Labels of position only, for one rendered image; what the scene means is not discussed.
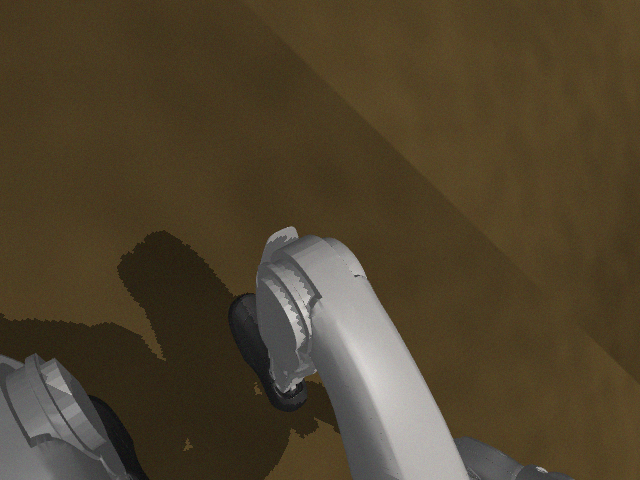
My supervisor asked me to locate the right robot hand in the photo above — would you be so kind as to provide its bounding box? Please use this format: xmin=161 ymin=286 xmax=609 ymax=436
xmin=453 ymin=436 xmax=525 ymax=480

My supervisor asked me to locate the right robot arm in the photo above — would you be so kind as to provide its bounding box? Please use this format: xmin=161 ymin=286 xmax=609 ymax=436
xmin=515 ymin=464 xmax=574 ymax=480

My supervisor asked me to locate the right robot foot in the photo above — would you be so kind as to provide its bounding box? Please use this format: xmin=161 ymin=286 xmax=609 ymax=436
xmin=228 ymin=293 xmax=308 ymax=412

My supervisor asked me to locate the left robot foot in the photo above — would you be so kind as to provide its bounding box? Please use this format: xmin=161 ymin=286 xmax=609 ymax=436
xmin=88 ymin=395 xmax=150 ymax=480

